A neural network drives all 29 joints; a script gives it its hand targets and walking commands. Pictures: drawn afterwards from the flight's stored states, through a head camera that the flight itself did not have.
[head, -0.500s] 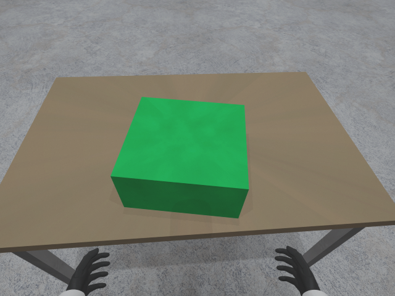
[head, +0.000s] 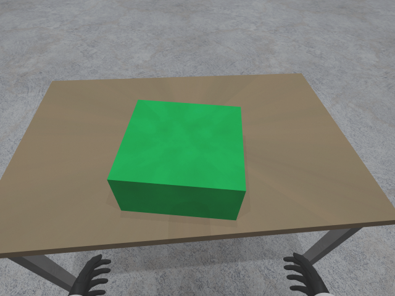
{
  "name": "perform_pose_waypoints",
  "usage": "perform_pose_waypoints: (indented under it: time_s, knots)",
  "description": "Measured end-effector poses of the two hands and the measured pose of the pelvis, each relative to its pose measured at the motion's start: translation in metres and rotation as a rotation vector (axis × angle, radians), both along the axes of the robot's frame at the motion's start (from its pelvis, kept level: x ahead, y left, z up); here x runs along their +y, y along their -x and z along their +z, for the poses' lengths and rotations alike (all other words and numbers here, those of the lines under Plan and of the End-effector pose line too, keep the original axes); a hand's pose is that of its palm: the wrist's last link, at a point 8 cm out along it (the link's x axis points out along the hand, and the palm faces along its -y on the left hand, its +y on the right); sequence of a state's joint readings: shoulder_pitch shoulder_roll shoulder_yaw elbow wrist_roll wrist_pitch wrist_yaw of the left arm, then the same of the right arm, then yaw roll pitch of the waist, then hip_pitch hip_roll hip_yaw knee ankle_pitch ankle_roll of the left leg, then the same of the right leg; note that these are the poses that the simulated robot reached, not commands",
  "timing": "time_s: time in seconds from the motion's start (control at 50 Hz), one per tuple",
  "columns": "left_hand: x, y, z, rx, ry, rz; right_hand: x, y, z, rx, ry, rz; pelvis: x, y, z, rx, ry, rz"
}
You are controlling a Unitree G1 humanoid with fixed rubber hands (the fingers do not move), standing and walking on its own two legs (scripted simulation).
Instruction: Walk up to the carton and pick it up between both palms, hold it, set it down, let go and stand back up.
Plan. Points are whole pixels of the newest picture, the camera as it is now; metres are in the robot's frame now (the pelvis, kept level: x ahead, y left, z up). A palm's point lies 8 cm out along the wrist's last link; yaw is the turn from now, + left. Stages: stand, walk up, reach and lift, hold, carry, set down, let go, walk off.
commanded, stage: stand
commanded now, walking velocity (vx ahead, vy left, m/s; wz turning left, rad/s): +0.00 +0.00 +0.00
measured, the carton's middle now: (183, 156) +0.49 +0.04 -0.06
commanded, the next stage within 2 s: none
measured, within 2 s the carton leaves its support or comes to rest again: neither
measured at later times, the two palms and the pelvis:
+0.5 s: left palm out of the picture +0.04 +0.30 -0.10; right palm out of the picture +0.04 -0.29 -0.12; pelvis -0.01 +0.01 +0.01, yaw +0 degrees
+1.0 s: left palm out of the picture +0.02 +0.30 -0.11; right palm out of the picture +0.01 -0.28 -0.12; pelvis -0.04 +0.02 +0.01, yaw +0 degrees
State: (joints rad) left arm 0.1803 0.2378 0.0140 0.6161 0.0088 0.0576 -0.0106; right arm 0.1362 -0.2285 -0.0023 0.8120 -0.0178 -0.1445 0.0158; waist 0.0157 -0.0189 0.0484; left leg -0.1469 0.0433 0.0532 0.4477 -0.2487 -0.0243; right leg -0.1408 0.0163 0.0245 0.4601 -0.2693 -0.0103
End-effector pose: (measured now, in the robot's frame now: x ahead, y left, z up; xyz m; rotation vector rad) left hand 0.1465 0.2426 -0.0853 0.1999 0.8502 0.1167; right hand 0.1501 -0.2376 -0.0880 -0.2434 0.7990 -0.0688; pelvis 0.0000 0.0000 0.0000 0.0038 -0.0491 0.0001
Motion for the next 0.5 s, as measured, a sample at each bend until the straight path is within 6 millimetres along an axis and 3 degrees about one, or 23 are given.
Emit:
perform_pose_waypoints:
  time_s: [0.14,0.24,0.36,0.5]
  knots:
    - [0.033,0.033,-0.009,0.099,-0.084,0.023,-0.037,0.039,-0.018,0.211,0.080,-0.053,0.002,-0.003,0.000,0.000,-0.001,0.005]
    - [0.053,0.063,-0.012,0.196,-0.132,0.044,-0.053,0.068,-0.023,0.313,0.105,-0.096,0.003,-0.001,0.002,-0.007,0.000,0.007]
    - [0.061,0.089,-0.015,0.287,-0.152,0.047,-0.056,0.093,-0.028,0.385,0.105,-0.125,0.006,0.005,0.005,-0.019,0.001,0.004]
    - [0.058,0.103,-0.018,0.318,-0.140,0.044,-0.048,0.111,-0.032,0.418,0.085,-0.134,0.009,0.013,0.007,-0.018,0.001,0.002]
